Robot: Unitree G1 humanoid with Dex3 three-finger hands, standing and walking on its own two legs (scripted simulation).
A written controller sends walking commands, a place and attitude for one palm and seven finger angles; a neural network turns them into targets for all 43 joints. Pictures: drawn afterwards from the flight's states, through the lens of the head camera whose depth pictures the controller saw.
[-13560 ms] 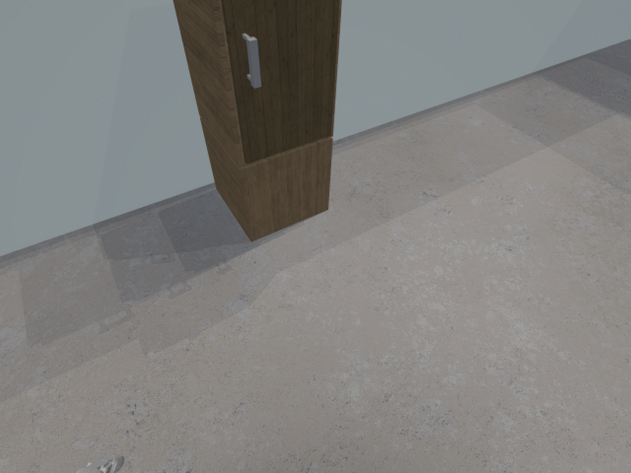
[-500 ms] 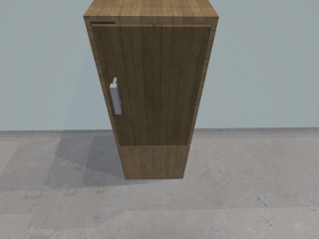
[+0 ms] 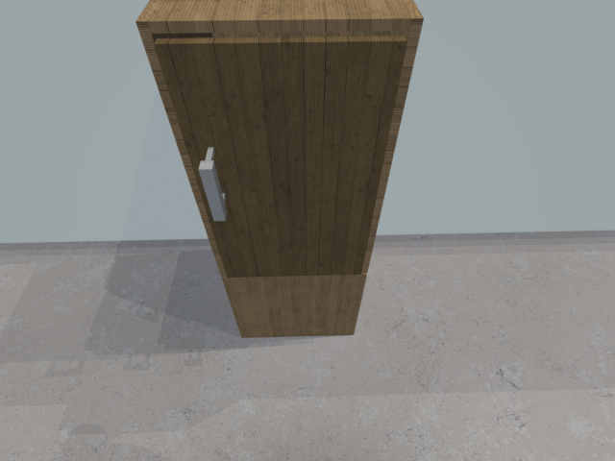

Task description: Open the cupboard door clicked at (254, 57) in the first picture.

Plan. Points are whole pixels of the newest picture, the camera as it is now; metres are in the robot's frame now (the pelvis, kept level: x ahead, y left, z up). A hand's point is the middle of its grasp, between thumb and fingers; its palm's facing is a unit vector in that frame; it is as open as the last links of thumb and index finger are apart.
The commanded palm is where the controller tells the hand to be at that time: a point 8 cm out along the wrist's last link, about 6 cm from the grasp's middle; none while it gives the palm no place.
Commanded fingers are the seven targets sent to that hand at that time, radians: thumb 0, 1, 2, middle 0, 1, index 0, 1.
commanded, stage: look again from close up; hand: left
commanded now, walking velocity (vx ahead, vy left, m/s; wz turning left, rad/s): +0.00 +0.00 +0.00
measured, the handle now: (215, 184) +0.55 +0.21 +0.01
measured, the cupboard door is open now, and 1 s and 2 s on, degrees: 0 0 0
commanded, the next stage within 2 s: raise the hand with hooked fingers in 0.28 s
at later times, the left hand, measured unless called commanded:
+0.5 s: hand (186, 429) +0.18 +0.18 -0.09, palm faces +0.24 -0.95 -0.19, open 7.5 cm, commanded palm +0.13 +0.23 -0.06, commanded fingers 0.00 0.74 0.83 -0.21 -0.41 -0.21 -0.41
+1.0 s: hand (180, 409) +0.19 +0.18 -0.04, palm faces +0.07 -1.00 -0.05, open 9.8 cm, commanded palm +0.16 +0.24 -0.03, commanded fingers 0.00 0.15 0.58 -0.25 -0.78 -0.25 -0.78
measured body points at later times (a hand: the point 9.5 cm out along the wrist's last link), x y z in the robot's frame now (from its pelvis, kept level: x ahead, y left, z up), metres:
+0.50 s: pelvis +0.03 -0.02 +0.00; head +0.05 -0.02 +0.45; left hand +0.16 +0.23 -0.07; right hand +0.11 -0.25 -0.14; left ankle -0.01 +0.09 -0.74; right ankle -0.01 -0.13 -0.73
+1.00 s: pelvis -0.03 -0.05 -0.09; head +0.03 -0.04 +0.36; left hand +0.18 +0.23 -0.03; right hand +0.18 -0.27 -0.16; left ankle -0.01 +0.09 -0.74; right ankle -0.01 -0.13 -0.74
